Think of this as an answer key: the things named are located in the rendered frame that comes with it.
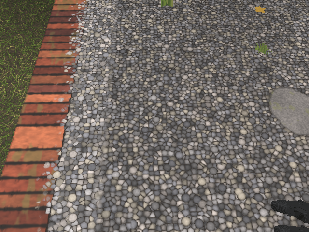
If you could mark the robot right hand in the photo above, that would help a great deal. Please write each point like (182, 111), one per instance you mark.
(298, 209)

